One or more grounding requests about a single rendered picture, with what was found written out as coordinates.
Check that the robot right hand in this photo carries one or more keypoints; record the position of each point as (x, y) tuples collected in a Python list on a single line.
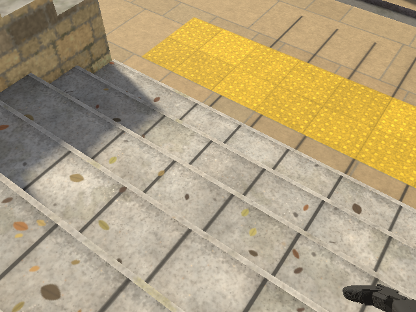
[(380, 296)]

